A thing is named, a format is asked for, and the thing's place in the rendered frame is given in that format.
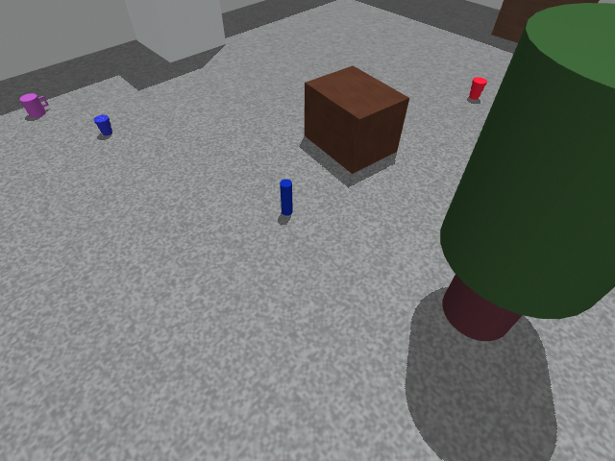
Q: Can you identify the potted plant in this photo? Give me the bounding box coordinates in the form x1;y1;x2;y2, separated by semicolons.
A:
440;3;615;341

